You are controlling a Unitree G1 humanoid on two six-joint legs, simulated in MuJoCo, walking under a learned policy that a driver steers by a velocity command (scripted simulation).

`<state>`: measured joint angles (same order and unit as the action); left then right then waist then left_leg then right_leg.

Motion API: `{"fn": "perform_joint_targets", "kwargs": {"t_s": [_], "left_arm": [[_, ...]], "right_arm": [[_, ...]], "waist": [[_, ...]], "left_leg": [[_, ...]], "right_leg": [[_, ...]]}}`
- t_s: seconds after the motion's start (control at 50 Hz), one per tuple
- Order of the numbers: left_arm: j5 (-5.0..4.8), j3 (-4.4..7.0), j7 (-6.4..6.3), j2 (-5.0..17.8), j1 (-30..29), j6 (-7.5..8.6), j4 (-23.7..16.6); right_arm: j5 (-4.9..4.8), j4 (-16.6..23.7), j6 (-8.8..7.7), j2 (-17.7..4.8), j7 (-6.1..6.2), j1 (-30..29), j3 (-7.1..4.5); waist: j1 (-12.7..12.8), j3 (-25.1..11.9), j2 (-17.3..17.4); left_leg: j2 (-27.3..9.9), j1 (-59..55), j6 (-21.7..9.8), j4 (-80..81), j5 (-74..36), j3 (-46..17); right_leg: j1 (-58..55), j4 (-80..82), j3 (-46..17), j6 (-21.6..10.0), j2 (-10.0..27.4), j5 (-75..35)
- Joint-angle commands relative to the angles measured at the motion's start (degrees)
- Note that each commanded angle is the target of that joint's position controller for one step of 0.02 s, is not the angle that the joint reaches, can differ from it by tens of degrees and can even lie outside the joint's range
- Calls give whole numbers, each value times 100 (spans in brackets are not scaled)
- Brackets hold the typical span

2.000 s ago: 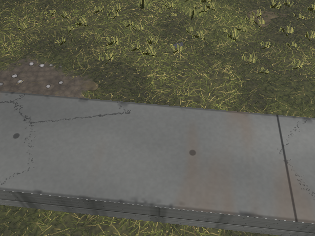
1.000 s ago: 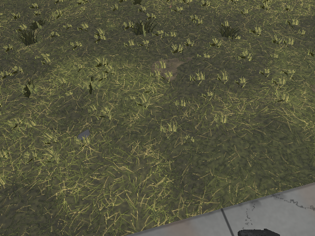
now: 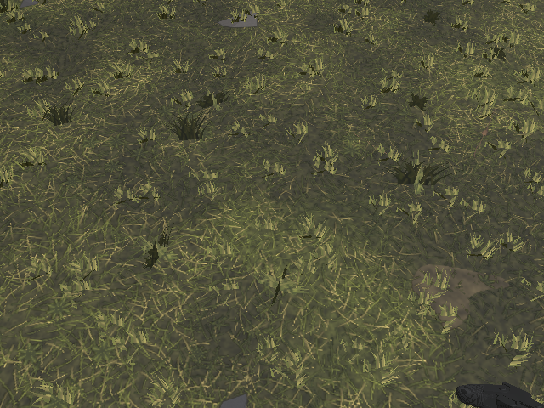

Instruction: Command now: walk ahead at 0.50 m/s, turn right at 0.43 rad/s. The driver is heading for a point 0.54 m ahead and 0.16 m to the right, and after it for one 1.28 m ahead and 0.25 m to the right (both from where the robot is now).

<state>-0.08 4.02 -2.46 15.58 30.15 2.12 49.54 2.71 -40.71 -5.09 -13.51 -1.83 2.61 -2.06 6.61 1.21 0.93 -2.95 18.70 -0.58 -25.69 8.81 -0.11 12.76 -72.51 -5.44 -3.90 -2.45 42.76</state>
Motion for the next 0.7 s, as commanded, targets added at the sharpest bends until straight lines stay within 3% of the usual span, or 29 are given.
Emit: {"fn": "perform_joint_targets", "kwargs": {"t_s": [0.02,0.04,0.06,0.08,0.1,0.12,0.14,0.2,0.24,0.3,0.34,0.38,0.4,0.42,0.44,0.46,0.48,0.5,0.52,0.56,0.6,0.66,0.7], "left_arm": [[40,9,-92,317,682,-13,-260],[248,25,-21,450,-202,-69,-294],[294,64,111,521,-826,-56,-569],[343,67,242,525,-1039,-134,-514],[321,50,344,380,-1188,-193,-509],[255,9,442,224,-1208,-228,-521],[261,-9,502,157,-1295,-222,-552],[193,-117,570,-65,-1781,-174,-671],[171,-172,631,-116,-2324,-159,-826],[197,-189,683,-63,-2957,-167,-1038],[228,-183,670,-20,-3177,-160,-1150],[262,-136,627,84,-2932,-149,-1104],[276,-75,595,192,-2407,-112,-964],[315,44,519,411,-1457,-60,-672],[368,238,421,1069,-807,-60,-601],[137,317,384,1476,-907,-137,-751],[81,307,319,1364,-830,-223,-667],[56,248,273,1124,-1113,-218,-564],[60,175,263,865,-1379,-187,-560],[40,103,266,655,-1767,-77,-631],[12,122,308,706,-1645,35,-584],[4,171,301,832,-1252,67,-472],[3,130,297,700,-972,94,-360]], "right_arm": [[-146,-408,80,-1376,45,2601,-449],[-91,-231,115,-827,122,1902,-307],[-139,-143,6,-718,174,1435,-212],[-138,-290,-54,-649,186,1402,-195],[-153,-408,-130,-622,204,1425,-181],[-143,-487,-154,-686,223,1442,-211],[-152,-544,-192,-630,245,1511,-194],[-184,-658,-168,-398,230,1629,-141],[-197,-711,-140,-502,240,1732,-162],[-166,-873,-29,-655,280,2203,-201],[-134,-949,50,-801,311,2385,-230],[-117,-988,133,-990,339,2429,-256],[-111,-1003,187,-1078,346,2479,-269],[-123,-955,220,-1102,342,2446,-258],[-196,-657,197,-738,272,2536,-159],[-154,-234,143,-664,176,2156,-172],[-83,-82,118,-981,155,1398,-238],[-163,-54,68,-794,141,1349,-178],[-160,-157,64,-724,153,1506,-164],[2,-277,261,-663,150,1829,-154],[29,-262,391,-618,120,1800,-168],[-2,-47,411,-576,113,1087,-170],[-19,-9,403,-543,90,752,-157]], "waist": [[-913,-1980,1573],[-885,-1021,597],[-763,-371,834],[-625,197,692],[-477,533,501],[-391,476,606],[-390,406,653],[-413,186,601],[-547,255,494],[-784,375,310],[-844,346,248],[-715,36,323],[-504,-299,306],[-75,-837,106],[75,-1588,-781],[-86,-1936,-1469],[108,-1260,-534],[-175,-523,-404],[-510,-74,-116],[-897,-25,-190],[-952,-169,-199],[-751,16,-263],[-591,98,-356]], "left_leg": [[-2455,-4007,-905,-374,-1959,-2601],[-2068,-2676,-879,645,426,-2535],[-2152,-1556,-986,966,269,-2201],[-1967,-762,-953,1101,-420,-1894],[-1717,-219,-872,1235,-947,-1402],[-1490,-38,-888,1432,-914,-1022],[-1461,-230,-953,1407,-1474,-774],[-1172,-644,-833,1409,-2223,85],[-1113,-806,-703,1537,-2014,434],[-1234,-1526,-628,1443,-1996,678],[-1304,-1991,-584,1083,-2678,856],[-1304,-2274,-536,141,-4309,1118],[-1274,-2194,-513,-786,-4704,1253],[-1176,-1516,-355,-2131,-4117,1392],[-813,228,-99,-4131,-1528,1483],[402,2119,163,-5679,2292,666],[72,2801,92,-5669,1801,-77],[-170,2752,51,-5238,1340,-87],[-350,2289,42,-4591,1144,-93],[-441,1467,144,-4052,1073,-112],[-353,1331,236,-3792,853,-37],[-326,1747,363,-3102,227,-17],[-352,2024,347,-2528,-301,9]], "right_leg": [[3825,-2943,169,-123,217,-734],[3861,-2735,369,-60,457,-1551],[3554,-1627,115,-4,634,-2472],[3167,-1175,74,76,811,-2573],[2878,-528,-100,209,820,-2826],[2609,-84,81,320,787,-3067],[2651,290,97,336,753,-3332],[2352,1614,346,157,732,-3906],[2073,2468,626,6,663,-4276],[2143,3118,935,-194,570,-3997],[2053,3437,1143,-334,407,-3494],[1441,3622,1410,-528,9,-2796],[741,3804,1449,-659,-231,-2637],[-618,4177,1189,-871,-276,-2819],[-2338,4516,-921,-1408,1192,-1911],[-3184,5549,-3993,-2065,2417,-2122],[-2901,5632,-3230,-1896,2169,-2640],[-2067,5639,-2400,-1716,2003,-3240],[-1205,5744,-1827,-1428,1657,-3955],[-371,5870,-1166,-1223,1164,-4707],[-219,5935,-983,-1255,970,-5074],[-243,6130,-1051,-1180,851,-4631],[-594,6227,-958,-1047,869,-4742]]}}
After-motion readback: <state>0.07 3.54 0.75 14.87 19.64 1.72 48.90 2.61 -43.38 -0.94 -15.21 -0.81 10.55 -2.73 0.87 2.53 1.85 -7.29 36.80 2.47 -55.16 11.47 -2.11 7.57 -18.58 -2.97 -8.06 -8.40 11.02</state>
